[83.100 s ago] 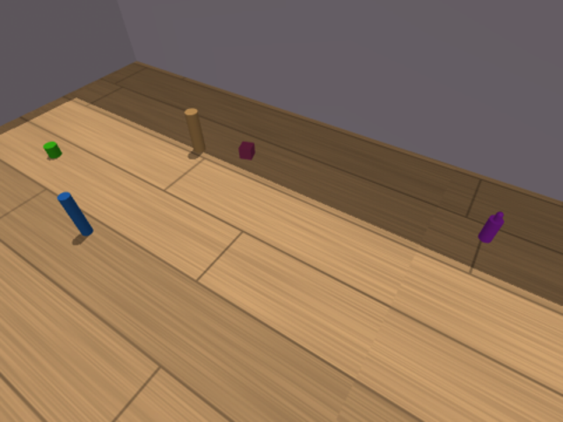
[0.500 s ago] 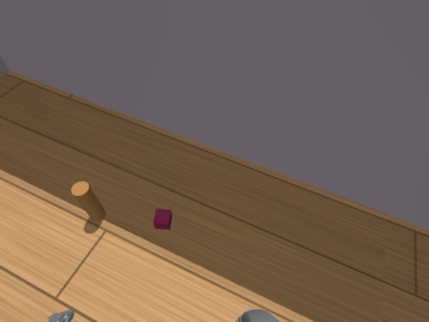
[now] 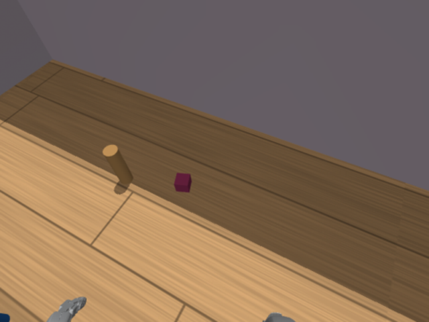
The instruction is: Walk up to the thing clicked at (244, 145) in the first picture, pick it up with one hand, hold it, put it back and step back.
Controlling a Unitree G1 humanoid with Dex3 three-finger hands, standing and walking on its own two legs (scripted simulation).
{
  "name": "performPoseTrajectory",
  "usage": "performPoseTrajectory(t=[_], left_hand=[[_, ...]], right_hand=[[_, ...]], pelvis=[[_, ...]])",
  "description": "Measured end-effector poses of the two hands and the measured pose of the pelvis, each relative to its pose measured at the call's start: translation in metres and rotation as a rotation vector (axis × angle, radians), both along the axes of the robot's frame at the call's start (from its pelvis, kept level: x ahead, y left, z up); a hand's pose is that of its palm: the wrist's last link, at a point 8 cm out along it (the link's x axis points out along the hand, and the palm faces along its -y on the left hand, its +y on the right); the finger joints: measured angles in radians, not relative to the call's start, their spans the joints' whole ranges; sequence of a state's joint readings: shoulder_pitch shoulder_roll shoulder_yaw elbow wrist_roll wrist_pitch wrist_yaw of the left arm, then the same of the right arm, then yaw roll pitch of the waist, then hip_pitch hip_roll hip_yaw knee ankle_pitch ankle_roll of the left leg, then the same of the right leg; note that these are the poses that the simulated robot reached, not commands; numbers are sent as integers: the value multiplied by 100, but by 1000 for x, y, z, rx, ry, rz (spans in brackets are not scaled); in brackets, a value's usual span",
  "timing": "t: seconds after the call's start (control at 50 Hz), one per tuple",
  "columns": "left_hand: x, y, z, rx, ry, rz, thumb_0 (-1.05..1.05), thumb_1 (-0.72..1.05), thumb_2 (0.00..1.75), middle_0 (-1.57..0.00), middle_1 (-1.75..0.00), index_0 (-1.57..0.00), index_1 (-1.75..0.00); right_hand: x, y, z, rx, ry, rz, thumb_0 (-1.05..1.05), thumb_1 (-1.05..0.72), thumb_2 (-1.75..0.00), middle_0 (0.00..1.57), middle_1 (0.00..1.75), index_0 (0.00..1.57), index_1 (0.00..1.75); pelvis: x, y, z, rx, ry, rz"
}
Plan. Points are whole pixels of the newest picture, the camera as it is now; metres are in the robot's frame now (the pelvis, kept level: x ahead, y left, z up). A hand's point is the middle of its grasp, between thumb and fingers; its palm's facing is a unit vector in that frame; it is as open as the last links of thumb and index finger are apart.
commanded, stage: step back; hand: left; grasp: from above
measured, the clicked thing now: (183, 182) +0.83 +0.23 -0.72
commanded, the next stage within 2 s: stand in 1.76 s
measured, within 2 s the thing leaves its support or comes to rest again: neither
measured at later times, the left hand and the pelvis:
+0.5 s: hand out of the picture -0.10 +0.25 -0.13, palm faces -0.01 -0.91 -0.42, open 7.4 cm; pelvis -0.17 -0.02 +0.01, yaw -2 degrees
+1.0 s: hand out of the picture -0.12 +0.25 -0.13, palm faces +0.04 -0.93 -0.38, open 7.4 cm; pelvis -0.18 -0.02 +0.01, yaw +1 degrees
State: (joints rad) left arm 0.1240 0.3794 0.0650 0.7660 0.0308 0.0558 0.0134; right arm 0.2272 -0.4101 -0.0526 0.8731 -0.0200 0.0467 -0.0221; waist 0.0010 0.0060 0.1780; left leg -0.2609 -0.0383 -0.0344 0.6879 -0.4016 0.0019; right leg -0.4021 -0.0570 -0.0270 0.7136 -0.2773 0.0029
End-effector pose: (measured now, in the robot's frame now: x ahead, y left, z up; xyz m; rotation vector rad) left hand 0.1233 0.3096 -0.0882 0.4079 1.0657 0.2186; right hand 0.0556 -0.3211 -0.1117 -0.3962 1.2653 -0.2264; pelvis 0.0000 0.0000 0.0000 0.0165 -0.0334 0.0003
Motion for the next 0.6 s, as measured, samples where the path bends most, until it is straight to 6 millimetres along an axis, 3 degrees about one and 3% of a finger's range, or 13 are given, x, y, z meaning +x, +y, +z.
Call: performPoseTrajectory(t=[0.1,0.2,0.32,0.4,0.48,0.6], left_hand=[[-27,2,-7,-25,3,10,1,90,89,-20,-30,-21,-30],[-67,-7,-5,-44,21,14,1,90,90,-20,-30,-21,-30],[-132,-21,-12,-14,65,-6,1,90,90,-20,-30,-21,-30],[-183,-30,-5,-16,110,14,1,90,89,-20,-30,-21,-30],[-219,-25,3,-5,117,52,1,90,89,-21,-30,-21,-30],[-252,-1,2,0,79,101,1,90,89,-21,-30,-21,-30]], right_hand=[[-37,12,6,16,-1,3,0,-91,-90,20,30,21,30],[-54,6,17,3,-64,8,0,-90,-90,21,30,21,30],[-71,-19,8,3,-154,13,0,-90,-90,21,30,21,30],[-97,-24,9,19,-145,-9,0,-91,-90,20,30,21,30],[-130,-25,9,26,-109,-3,0,-91,-90,20,30,21,30],[-176,-16,3,22,-3,26,0,-91,-90,20,30,21,30]], pelvis=[[-38,2,3,-2,-25,-2],[-71,-5,8,-28,-10,-26],[-119,-20,-2,-47,-9,-66],[-143,-26,5,-18,-18,-66],[-161,-24,10,2,-15,-43],[-181,-13,6,-9,-12,20]])
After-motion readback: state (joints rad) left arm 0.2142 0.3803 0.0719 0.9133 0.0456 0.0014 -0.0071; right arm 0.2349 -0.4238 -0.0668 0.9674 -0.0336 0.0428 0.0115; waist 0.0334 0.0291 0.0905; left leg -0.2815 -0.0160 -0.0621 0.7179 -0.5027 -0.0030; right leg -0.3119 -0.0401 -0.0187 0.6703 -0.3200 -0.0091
